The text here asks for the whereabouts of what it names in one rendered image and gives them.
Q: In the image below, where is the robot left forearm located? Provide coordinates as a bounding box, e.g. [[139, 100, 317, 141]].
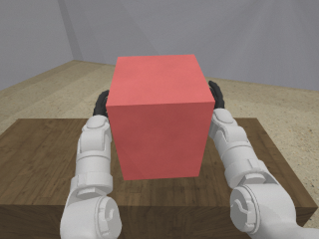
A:
[[60, 115, 114, 239]]

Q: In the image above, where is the carton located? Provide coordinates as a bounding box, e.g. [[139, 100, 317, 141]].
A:
[[106, 54, 215, 180]]

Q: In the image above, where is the robot right forearm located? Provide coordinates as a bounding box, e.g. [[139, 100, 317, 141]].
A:
[[208, 108, 296, 217]]

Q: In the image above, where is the left robot upper arm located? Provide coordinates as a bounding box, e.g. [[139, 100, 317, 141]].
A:
[[61, 195, 123, 239]]

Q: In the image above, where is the right robot upper arm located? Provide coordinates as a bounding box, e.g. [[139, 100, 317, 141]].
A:
[[229, 183, 319, 239]]

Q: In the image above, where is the robot right hand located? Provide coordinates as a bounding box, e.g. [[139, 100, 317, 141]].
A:
[[208, 81, 225, 110]]

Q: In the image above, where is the pedestal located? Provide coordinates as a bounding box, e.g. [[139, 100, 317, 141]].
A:
[[0, 118, 318, 239]]

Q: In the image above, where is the robot left hand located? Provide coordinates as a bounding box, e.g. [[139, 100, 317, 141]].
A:
[[93, 90, 110, 123]]

